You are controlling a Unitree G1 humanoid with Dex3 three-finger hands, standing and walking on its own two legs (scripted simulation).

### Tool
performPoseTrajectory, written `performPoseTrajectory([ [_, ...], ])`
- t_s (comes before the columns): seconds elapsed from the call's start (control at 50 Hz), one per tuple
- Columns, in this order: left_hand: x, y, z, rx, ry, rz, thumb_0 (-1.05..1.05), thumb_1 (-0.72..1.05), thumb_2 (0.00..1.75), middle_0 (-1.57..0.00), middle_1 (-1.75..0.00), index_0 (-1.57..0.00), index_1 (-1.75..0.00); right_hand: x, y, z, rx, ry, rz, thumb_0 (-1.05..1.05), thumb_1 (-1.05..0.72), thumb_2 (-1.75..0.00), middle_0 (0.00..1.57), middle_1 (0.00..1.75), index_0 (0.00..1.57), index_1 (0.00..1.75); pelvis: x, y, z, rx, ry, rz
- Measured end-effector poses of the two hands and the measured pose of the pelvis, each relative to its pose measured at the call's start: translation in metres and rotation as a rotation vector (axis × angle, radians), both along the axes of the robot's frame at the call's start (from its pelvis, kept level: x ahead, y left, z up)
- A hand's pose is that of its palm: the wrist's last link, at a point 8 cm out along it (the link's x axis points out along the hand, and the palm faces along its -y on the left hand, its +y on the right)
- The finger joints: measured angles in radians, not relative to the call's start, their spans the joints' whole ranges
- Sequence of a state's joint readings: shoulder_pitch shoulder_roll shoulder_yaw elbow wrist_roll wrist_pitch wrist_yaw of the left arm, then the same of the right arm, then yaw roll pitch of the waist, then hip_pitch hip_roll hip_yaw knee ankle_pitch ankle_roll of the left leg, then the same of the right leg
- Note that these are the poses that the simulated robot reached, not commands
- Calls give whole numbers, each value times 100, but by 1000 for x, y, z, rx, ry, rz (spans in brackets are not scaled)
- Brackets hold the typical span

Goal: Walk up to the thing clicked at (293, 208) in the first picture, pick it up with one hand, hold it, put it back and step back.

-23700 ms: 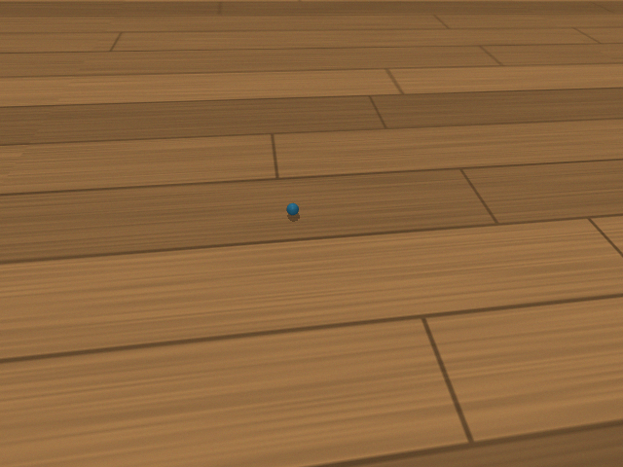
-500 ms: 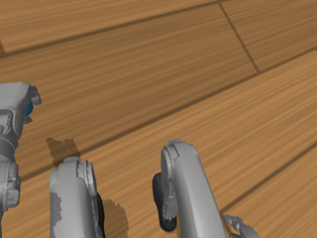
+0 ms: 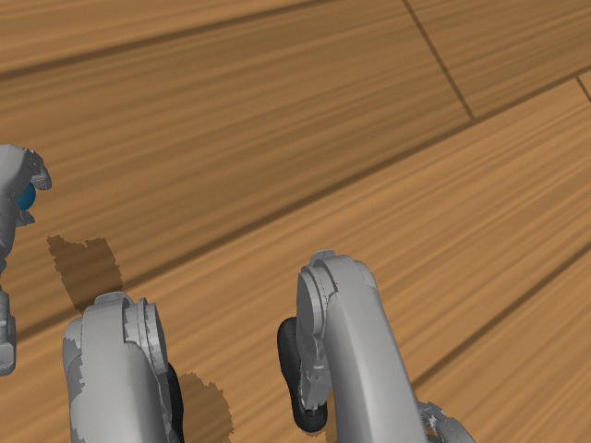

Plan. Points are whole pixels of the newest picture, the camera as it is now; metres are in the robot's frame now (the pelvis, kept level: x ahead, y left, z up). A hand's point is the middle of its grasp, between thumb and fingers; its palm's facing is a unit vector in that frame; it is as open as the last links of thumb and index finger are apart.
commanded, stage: lower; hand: left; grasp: from above
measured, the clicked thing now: (9, 193) +0.48 +0.29 -0.19
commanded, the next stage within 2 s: rest in 0.30 s
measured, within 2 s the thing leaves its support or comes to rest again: rests again in 1.14 s
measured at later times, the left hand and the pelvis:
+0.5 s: hand (33, 210) +0.47 +0.28 -0.23, palm faces -0.47 -0.07 -0.88, open 6.7 cm; pelvis +0.00 +0.00 -0.03, yaw -2 degrees
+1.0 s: hand (41, 215) +0.47 +0.28 -0.27, palm faces -0.48 -0.11 -0.87, open 6.7 cm; pelvis +0.01 +0.00 -0.04, yaw -5 degrees
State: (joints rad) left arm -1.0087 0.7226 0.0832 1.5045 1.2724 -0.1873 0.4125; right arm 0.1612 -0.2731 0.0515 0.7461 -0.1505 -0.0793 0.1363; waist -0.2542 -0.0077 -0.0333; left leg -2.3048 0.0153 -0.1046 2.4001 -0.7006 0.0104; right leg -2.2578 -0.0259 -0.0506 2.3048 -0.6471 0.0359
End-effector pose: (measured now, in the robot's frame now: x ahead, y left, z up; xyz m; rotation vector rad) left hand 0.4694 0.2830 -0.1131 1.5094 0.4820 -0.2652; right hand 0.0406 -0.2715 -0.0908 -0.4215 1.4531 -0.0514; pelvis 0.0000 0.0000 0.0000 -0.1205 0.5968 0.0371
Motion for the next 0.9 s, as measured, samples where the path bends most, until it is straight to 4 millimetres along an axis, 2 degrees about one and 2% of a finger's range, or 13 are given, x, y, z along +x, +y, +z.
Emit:
performPoseTrajectory([
  [0.12,0,1,-9,-1,18,-2,-5,32,29,-81,-42,-103,-43,0,-1,-1,-6,6,14,0,-91,-90,20,30,21,29,0,0,-5,-5,-3,-2],
  [0.3,-2,-2,-35,-18,32,-11,-5,32,28,-81,-42,-103,-43,-6,-2,-4,-15,23,47,0,-91,-90,20,30,21,29,1,-1,-16,-15,-19,-10],
  [0.56,6,-4,-66,-18,14,1,-4,33,28,-80,-43,-102,-44,-16,4,-10,7,73,75,0,-91,-89,20,30,21,29,6,0,-29,-33,-24,-25],
  [0.9,8,0,-94,-42,19,28,-5,34,27,-80,-43,-102,-43,-8,5,-6,7,85,154,0,-90,-89,20,30,21,30,8,3,-36,-61,-49,-38],
])
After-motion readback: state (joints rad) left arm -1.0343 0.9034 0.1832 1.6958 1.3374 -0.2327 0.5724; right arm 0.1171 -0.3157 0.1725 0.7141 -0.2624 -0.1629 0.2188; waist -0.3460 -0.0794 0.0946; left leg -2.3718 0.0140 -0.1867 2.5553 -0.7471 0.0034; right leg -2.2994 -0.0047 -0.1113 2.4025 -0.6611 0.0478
